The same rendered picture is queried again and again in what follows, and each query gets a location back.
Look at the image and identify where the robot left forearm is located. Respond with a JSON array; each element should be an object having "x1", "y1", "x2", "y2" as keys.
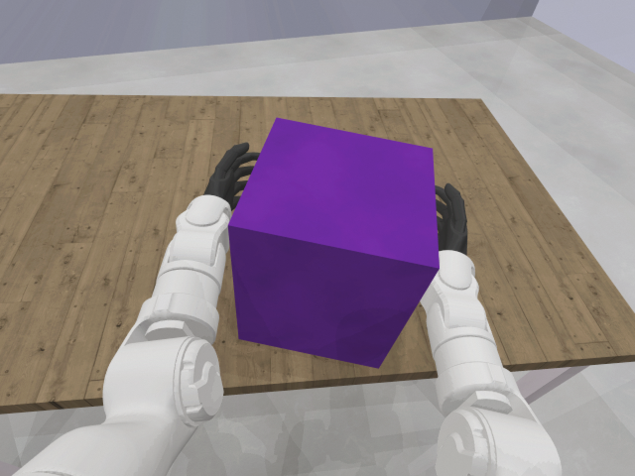
[{"x1": 103, "y1": 195, "x2": 232, "y2": 414}]

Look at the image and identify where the table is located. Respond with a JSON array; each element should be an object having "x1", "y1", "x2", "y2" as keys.
[{"x1": 0, "y1": 94, "x2": 635, "y2": 476}]

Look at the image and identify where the robot right upper arm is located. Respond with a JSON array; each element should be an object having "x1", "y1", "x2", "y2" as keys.
[{"x1": 435, "y1": 407, "x2": 562, "y2": 476}]

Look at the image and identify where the robot right hand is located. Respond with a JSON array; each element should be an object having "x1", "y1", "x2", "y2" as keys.
[{"x1": 435, "y1": 183, "x2": 467, "y2": 256}]

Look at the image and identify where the robot left hand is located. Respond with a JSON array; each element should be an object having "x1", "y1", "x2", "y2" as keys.
[{"x1": 203, "y1": 142, "x2": 260, "y2": 211}]

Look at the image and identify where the robot right forearm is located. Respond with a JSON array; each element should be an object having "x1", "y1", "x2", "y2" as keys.
[{"x1": 420, "y1": 250, "x2": 563, "y2": 476}]

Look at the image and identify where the carton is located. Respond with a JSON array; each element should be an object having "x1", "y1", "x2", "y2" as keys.
[{"x1": 228, "y1": 117, "x2": 440, "y2": 369}]

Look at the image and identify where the robot left upper arm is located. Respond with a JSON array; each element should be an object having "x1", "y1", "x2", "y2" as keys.
[{"x1": 12, "y1": 336, "x2": 223, "y2": 476}]

